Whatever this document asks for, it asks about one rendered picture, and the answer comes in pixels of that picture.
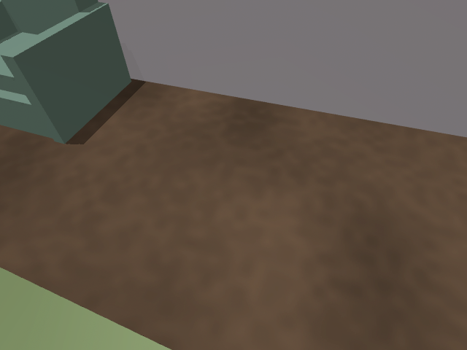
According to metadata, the armchair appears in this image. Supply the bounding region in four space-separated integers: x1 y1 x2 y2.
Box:
0 0 131 144

